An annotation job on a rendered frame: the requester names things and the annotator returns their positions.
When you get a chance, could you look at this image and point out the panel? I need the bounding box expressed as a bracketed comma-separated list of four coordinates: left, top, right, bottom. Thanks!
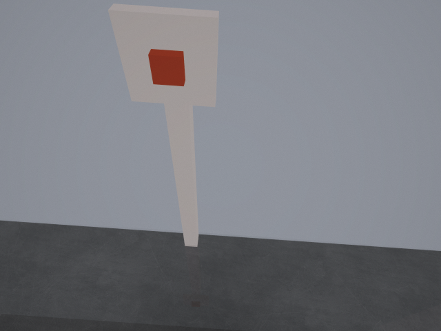
[108, 3, 219, 247]

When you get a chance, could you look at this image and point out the button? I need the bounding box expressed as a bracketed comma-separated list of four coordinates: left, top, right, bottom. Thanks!
[148, 49, 185, 86]

